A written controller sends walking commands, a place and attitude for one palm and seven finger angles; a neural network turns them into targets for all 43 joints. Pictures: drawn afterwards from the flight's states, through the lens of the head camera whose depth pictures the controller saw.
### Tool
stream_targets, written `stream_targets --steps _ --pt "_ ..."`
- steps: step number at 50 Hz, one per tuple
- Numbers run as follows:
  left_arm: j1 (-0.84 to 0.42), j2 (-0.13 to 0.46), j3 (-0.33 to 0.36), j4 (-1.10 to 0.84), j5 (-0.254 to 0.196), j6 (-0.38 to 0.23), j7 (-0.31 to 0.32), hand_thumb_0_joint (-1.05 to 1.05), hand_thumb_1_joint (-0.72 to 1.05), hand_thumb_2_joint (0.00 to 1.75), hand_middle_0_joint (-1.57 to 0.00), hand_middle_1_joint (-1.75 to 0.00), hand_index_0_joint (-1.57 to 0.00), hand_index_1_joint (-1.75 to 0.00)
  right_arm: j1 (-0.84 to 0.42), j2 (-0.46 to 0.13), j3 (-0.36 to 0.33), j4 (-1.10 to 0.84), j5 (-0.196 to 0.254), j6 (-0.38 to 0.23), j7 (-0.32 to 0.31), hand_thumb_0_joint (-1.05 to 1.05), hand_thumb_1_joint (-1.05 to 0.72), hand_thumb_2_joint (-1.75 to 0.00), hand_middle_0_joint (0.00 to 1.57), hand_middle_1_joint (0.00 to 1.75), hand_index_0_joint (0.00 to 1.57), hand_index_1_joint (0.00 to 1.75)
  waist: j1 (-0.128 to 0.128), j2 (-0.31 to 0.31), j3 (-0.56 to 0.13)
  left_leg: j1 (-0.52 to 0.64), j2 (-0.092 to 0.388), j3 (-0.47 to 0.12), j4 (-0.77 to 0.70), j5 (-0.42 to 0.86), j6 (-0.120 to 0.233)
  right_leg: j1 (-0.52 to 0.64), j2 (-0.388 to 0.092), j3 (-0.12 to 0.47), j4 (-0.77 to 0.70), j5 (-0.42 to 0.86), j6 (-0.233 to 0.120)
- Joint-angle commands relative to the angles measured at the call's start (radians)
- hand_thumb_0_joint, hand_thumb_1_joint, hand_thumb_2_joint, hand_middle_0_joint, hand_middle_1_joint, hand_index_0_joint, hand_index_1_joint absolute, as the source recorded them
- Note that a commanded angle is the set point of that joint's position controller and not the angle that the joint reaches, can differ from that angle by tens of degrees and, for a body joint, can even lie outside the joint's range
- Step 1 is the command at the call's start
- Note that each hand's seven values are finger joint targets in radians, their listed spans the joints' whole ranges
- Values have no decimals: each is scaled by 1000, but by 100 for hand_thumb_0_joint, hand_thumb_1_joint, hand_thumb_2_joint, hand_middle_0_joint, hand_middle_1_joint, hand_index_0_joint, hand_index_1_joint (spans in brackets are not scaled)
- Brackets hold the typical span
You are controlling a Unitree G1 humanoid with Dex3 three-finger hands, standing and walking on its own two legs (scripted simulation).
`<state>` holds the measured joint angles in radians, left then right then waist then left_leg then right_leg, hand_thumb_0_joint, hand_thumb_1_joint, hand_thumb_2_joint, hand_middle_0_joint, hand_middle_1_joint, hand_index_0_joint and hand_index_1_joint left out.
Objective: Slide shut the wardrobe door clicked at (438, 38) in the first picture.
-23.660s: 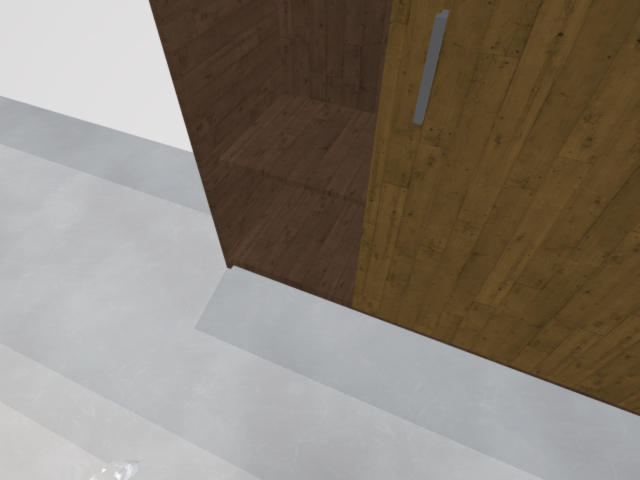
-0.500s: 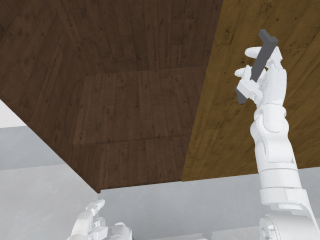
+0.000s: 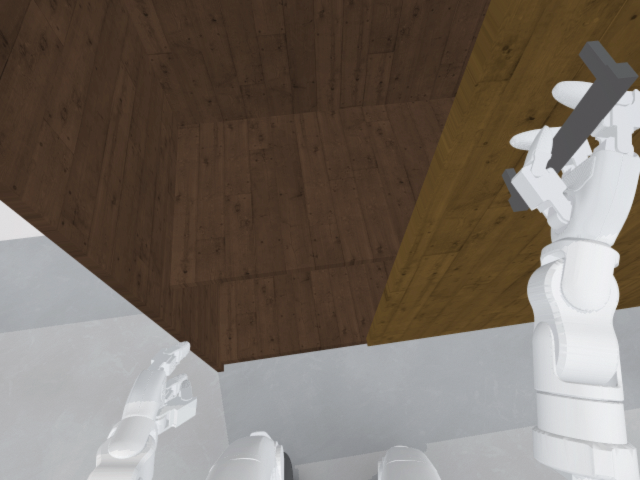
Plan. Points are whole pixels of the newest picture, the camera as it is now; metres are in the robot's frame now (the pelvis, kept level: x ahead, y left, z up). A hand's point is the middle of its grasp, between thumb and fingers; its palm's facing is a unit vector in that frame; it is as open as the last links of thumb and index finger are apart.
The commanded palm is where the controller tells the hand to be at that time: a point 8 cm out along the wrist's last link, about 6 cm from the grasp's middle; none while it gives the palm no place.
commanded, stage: step sideways, sliding the door along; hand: right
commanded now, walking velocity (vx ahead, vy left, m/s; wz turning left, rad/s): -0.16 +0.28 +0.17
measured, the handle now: (551, 139) +0.41 -0.24 +0.17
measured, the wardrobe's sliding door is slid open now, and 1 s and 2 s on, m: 0.44 0.16 0.00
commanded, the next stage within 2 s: none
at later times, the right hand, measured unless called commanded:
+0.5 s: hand (398, 189) +0.35 -0.08 +0.17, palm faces +0.24 +0.97 +0.02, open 6.3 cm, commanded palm +0.32 -0.05 +0.16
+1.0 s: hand (243, 213) +0.33 +0.06 +0.17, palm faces +0.11 +0.99 -0.10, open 6.1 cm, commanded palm +0.31 +0.04 +0.17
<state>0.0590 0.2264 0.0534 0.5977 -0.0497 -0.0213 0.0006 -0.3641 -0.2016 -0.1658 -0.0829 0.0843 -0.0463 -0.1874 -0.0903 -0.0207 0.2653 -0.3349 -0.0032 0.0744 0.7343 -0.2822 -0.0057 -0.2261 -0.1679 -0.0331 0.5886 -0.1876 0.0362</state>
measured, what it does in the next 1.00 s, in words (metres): steps to the left: left foot, then right foot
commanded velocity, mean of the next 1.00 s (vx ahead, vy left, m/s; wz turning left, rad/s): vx -0.06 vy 0.29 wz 0.08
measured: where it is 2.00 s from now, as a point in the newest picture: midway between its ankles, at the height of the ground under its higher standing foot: outside the picture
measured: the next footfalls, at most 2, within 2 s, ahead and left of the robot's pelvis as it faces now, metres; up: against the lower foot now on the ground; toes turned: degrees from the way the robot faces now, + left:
left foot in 0.22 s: +0.10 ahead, +0.21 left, +0.00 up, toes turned +6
right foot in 0.34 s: +0.05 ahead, -0.12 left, +0.00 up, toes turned -2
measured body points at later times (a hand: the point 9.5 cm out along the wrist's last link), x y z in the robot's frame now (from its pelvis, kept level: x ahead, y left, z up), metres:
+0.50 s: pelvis +0.00 +0.09 +0.01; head +0.09 +0.06 +0.44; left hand +0.22 +0.30 -0.08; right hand +0.34 -0.13 +0.17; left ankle +0.00 +0.22 -0.67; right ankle +0.01 -0.11 -0.73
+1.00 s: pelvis -0.04 +0.19 -0.01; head +0.00 +0.20 +0.44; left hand +0.12 +0.41 -0.12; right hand +0.32 +0.01 +0.17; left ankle -0.03 +0.28 -0.73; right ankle -0.01 -0.03 -0.72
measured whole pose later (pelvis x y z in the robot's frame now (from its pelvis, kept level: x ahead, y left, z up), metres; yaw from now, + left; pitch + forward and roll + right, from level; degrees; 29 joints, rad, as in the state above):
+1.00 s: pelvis -0.04 +0.19 -0.01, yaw +6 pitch -4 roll +2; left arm 0.09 0.18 0.01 0.64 -0.05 0.03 -0.01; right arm -0.33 -0.20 -0.11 -0.01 0.07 -0.04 -0.13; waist -0.04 -0.06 0.18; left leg -0.25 -0.04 0.11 0.61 -0.30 0.05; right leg -0.30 -0.22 0.05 0.73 -0.36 0.06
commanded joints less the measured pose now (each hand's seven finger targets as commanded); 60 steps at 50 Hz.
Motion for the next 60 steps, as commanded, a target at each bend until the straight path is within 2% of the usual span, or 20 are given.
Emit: stream_targets --steps 1,7,10,11,13,16,18,19,23,28,33,36,38,40,44,49,54,56,57,60 --pt "-75 141 52 -158 19 -45 -42 0 90 90 -20 -30 -20 -30 -404 47 284 -389 -43 -166 128 0 -90 -90 45 140 45 140 103 -166 -544 -155 24 -146 429 -227 -20 351 -385 239 -157 810 -257" --pt "-33 104 19 -162 11 -65 -43 0 90 90 -20 -30 -20 -30 -394 39 331 -403 -54 -150 130 0 -90 -90 45 140 45 140 118 -283 -494 6 18 6 -41 2 -9 390 -234 -42 20 751 -107" --pt "-32 69 15 -172 -17 -67 -43 0 90 90 -20 -30 -20 -30 -347 0 303 -420 -75 -151 136 0 -90 -90 45 140 45 140 111 -3 -539 238 53 -27 -267 639 13 261 -106 -68 268 509 -61" --pt "-40 34 8 -169 -17 -66 -32 0 90 90 -20 -30 -20 -30 -324 -33 286 -422 -75 -145 130 0 -90 -90 45 140 45 140 121 194 -539 352 173 -178 -250 1033 72 89 -12 -79 354 157 -36" --pt "-32 27 0 -136 -6 -74 -15 0 90 90 -20 -30 -20 -30 -231 -55 247 -454 -60 -128 105 0 -90 -90 45 140 45 140 122 218 -516 321 273 -300 -229 1255 133 -38 72 -5 332 -340 0" --pt "-52 53 11 -112 -1 -74 -7 0 90 90 -20 -30 -20 -30 -268 -3 270 -543 -33 -152 97 0 -90 -90 45 140 45 140 141 165 -574 292 191 -179 -41 984 72 117 -12 31 -91 99 -36" --pt "-97 104 34 -160 28 -68 -29 0 90 90 -20 -30 -20 -30 -236 50 303 -569 -29 -175 116 0 -90 -90 45 140 45 140 103 -266 -574 -66 33 -47 271 -54 -33 369 -353 317 -195 967 -197" --pt "-88 99 28 -163 35 -68 -50 0 90 90 -20 -30 -20 -30 -237 66 313 -539 -50 -181 129 0 -90 -90 45 140 45 140 104 -226 -596 -105 10 -110 414 -249 -27 378 -365 308 -200 933 -238" --pt "-64 96 29 -168 24 -64 -58 0 90 90 -20 -30 -20 -30 -243 90 339 -439 -55 -165 127 0 -90 -90 45 140 45 140 100 -318 -531 -119 33 -59 197 -167 -4 421 -259 53 -64 832 -171" --pt "-27 81 10 -175 6 -65 -54 0 90 90 -20 -30 -20 -30 -291 82 361 -409 -72 -158 145 0 -90 -90 45 140 45 140 119 -214 -516 100 -3 24 -209 138 -5 347 -194 26 59 657 -98" --pt "-30 47 14 -131 -10 -61 -15 0 90 90 -20 -30 -20 -30 -234 -3 290 -400 -52 -132 115 0 -90 -90 45 140 45 140 133 231 -551 338 236 -251 -228 1073 116 -10 70 1 248 -165 -10" --pt "-48 39 3 -108 3 -54 -3 0 90 90 -20 -30 -20 -30 -293 -13 259 -435 -39 -143 105 0 -90 -90 45 140 45 140 134 177 -583 326 195 -173 -156 851 82 38 39 14 3 -94 -35" --pt "-73 92 26 -119 21 -43 0 0 90 90 -20 -30 -20 -30 -281 -34 220 -441 -28 -150 103 0 -90 -90 45 140 45 140 118 -156 -587 116 48 -33 22 358 -19 227 -188 210 -171 489 -119" --pt "-84 88 31 -131 41 -14 -15 0 90 90 -20 -30 -20 -30 -252 -32 204 -391 -45 -149 123 0 -90 -90 45 140 45 140 93 -277 -548 -27 12 -65 175 -183 -21 275 -323 271 -204 627 -220" --pt "-41 79 15 -125 24 -9 -29 0 90 90 -20 -30 -20 -30 -345 -17 221 -307 -49 -143 134 0 -90 -90 45 140 45 140 103 -285 -547 111 6 -24 -135 -23 8 253 -224 83 -7 635 -135" --pt "-36 55 -1 -93 -1 -12 10 0 90 90 -20 -30 -20 -30 -392 -120 143 -225 -31 -96 117 0 -90 -90 45 140 45 140 125 279 -567 271 247 -276 -342 702 163 -59 102 14 323 -287 -19" --pt "-33 38 -35 -56 20 -4 46 0 90 90 -20 -30 -20 -30 -432 -126 116 -229 -25 -115 96 0 -90 -90 45 140 45 140 131 70 -587 270 141 -126 -97 568 94 103 59 -22 -232 114 -40" --pt "-28 99 9 -75 28 2 42 0 90 90 -20 -30 -20 -30 -381 -130 101 -190 -16 -114 99 0 -90 -90 45 140 45 140 108 -247 -587 -70 12 -61 147 -13 0 353 -288 367 -248 579 -205" --pt "-44 77 -5 -78 24 18 26 0 90 90 -20 -30 -20 -30 -361 -108 122 -115 -26 -99 111 0 -90 -90 45 140 45 140 83 -213 -559 -129 -14 -109 267 -173 -2 364 -345 409 -287 511 -248" --pt "-52 81 -11 -71 31 29 27 0 90 90 -20 -30 -20 -30 -446 -92 142 -114 -37 -99 126 0 -90 -90 45 140 45 140 87 -241 -486 -120 47 -123 153 -157 11 301 -310 227 -178 619 -252"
